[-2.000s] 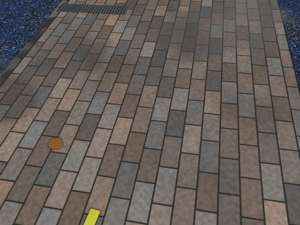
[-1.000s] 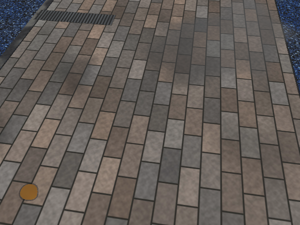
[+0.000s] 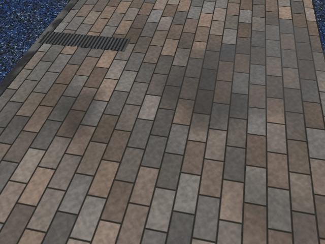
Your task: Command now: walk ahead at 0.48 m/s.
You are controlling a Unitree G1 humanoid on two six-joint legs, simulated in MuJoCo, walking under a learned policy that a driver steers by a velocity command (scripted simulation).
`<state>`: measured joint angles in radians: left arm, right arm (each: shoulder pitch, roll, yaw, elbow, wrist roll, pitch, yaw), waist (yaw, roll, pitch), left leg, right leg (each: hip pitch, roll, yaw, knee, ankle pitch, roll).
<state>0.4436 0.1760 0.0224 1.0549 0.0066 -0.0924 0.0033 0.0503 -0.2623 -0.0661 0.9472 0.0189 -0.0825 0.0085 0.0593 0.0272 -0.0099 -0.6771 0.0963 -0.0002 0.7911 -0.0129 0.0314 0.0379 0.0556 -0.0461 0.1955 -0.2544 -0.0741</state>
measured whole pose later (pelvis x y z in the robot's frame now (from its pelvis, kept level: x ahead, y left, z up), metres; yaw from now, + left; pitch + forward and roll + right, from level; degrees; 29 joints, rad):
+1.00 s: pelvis +0.58 -0.07 +0.00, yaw -16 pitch +2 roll +1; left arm 0.30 0.25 0.07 0.83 -0.01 -0.07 -0.02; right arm 0.09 -0.29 -0.06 0.85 -0.01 -0.11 -0.01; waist 0.03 0.02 0.03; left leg -0.63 0.10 -0.07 0.96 -0.21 -0.02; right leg -0.22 0.10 0.05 0.35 -0.15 -0.10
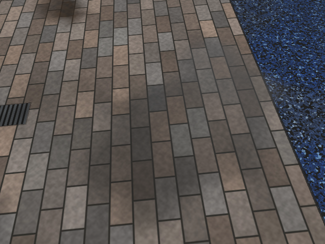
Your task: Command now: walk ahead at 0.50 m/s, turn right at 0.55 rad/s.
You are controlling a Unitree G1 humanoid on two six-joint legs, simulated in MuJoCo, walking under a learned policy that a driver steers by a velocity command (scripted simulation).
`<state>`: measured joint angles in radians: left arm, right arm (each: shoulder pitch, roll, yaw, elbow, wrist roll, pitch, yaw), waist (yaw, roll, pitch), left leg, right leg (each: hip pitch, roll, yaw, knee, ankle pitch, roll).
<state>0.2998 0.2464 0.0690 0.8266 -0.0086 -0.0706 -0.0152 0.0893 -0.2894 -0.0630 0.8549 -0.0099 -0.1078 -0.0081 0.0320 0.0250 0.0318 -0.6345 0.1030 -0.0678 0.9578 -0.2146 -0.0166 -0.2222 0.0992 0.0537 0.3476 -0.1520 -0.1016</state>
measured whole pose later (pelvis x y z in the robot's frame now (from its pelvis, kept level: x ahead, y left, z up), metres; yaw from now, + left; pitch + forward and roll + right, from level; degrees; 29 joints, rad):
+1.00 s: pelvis +0.52 -0.12 +0.00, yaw -35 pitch +2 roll +0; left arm 0.31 0.28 0.07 0.66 -0.01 -0.05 -0.02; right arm 0.12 -0.31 -0.05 0.74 -0.01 -0.10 0.01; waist 0.03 0.03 0.05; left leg -0.62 0.11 -0.06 1.05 -0.29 -0.04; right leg -0.26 0.10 0.05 0.39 -0.17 -0.10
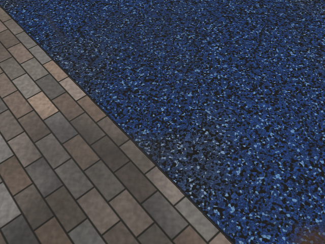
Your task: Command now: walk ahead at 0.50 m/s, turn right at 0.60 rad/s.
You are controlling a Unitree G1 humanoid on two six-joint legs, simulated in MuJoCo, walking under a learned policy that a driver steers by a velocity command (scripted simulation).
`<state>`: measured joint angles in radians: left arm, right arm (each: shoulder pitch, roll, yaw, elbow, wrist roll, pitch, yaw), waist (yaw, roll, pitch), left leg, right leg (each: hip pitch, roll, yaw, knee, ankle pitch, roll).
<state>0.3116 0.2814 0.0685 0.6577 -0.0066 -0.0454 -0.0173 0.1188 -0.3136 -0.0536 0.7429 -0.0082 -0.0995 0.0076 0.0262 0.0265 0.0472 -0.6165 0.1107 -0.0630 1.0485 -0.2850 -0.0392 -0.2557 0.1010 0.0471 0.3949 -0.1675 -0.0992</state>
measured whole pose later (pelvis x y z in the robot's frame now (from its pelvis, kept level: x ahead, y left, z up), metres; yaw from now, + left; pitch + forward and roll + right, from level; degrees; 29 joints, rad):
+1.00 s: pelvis +0.54 -0.05 +0.00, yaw -9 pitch +1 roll -1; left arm 0.30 0.27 0.05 0.76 0.00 -0.08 -0.03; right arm 0.21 -0.32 -0.05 0.79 0.01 -0.06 0.01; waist 0.02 0.05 0.01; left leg -0.61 0.11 -0.03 1.05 -0.26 -0.01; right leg -0.20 0.06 -0.04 0.34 -0.16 -0.06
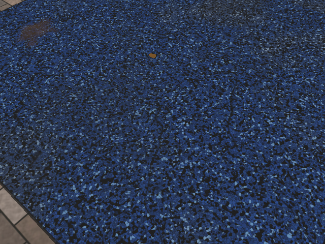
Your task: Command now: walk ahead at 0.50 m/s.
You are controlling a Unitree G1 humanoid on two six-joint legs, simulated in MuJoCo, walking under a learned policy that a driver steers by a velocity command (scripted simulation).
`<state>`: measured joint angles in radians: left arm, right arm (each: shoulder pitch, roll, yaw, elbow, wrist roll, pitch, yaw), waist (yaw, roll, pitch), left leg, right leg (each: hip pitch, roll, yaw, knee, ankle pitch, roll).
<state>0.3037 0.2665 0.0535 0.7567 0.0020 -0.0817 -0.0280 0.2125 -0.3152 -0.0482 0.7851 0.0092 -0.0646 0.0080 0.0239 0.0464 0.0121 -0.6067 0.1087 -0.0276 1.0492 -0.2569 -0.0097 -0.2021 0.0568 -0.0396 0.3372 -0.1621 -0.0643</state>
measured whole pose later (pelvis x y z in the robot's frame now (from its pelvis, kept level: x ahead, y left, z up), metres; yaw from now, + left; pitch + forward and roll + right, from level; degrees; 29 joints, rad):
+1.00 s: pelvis +0.35 +0.09 -0.02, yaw +8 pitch +1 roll -1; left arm 0.28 0.29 0.09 0.92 -0.01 -0.04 0.03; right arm 0.20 -0.30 -0.08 0.86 0.02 -0.03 0.02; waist 0.02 -0.03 -0.01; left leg -0.35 -0.01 0.06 0.62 -0.29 0.08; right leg -0.22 -0.12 -0.06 0.69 -0.44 0.06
